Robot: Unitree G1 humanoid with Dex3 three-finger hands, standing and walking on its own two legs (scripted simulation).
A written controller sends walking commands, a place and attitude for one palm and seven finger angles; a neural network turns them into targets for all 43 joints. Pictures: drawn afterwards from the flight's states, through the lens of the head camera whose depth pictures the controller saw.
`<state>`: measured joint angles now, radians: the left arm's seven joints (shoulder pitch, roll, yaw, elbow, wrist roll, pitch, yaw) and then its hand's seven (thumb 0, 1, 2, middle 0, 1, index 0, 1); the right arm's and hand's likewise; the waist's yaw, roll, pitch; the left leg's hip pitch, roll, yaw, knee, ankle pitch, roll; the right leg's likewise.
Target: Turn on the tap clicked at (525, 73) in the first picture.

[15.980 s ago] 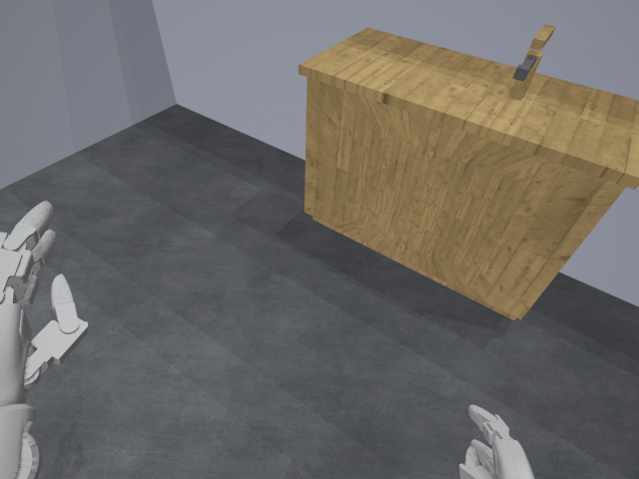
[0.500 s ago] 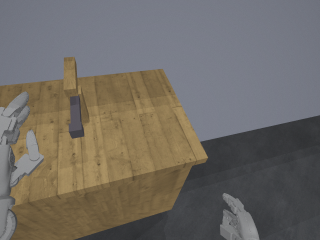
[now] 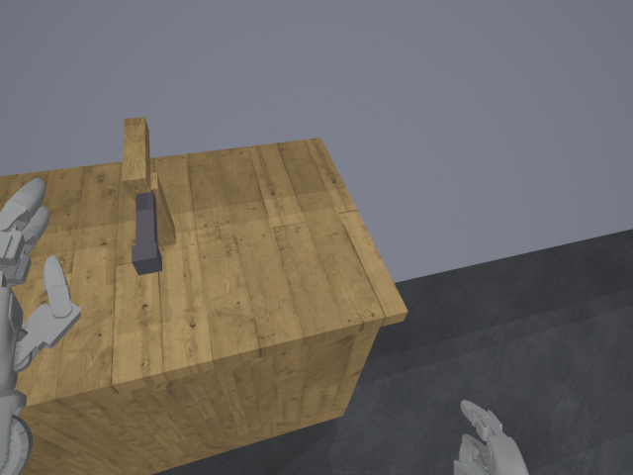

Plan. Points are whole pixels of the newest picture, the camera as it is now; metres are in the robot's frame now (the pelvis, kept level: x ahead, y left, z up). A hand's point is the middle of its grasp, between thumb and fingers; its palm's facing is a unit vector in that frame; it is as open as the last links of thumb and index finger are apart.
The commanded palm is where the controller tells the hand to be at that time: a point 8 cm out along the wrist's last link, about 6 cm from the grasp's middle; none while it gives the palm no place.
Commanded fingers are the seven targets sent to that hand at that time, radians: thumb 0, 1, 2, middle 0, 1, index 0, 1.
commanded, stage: look again from close up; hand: left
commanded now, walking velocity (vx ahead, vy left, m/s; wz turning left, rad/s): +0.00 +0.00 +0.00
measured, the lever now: (147, 258) +0.33 +0.24 +0.09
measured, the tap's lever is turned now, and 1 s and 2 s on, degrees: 0 0 0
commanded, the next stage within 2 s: shuffle to correct the standing spot in 0.02 s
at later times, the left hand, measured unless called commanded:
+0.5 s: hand (119, 296) +0.23 +0.21 +0.17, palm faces +0.35 -0.86 -0.37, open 7.5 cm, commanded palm +0.17 +0.25 +0.17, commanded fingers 0.00 0.90 0.90 -0.20 -0.30 -0.20 -0.30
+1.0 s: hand (163, 312) +0.22 +0.17 +0.16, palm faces +0.33 -0.86 -0.38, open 7.5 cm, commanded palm +0.17 +0.21 +0.17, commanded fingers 0.00 0.90 0.90 -0.20 -0.30 -0.20 -0.30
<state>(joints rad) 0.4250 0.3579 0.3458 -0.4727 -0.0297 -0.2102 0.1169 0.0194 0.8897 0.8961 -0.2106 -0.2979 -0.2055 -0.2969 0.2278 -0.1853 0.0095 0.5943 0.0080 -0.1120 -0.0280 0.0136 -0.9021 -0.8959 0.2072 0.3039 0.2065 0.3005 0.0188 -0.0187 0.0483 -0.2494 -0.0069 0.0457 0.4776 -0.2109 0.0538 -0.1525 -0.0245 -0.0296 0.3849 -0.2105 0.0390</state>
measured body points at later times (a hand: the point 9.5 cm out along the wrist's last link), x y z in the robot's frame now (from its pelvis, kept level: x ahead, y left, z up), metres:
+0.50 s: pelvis +0.01 -0.03 +0.00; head +0.03 -0.01 +0.45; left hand +0.21 +0.25 +0.19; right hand +0.18 -0.25 -0.07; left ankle +0.03 +0.08 -0.74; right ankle +0.00 -0.15 -0.74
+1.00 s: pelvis +0.01 -0.07 -0.01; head +0.02 -0.06 +0.44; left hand +0.20 +0.21 +0.18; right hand +0.16 -0.32 -0.09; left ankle +0.03 +0.08 -0.74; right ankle +0.00 -0.15 -0.74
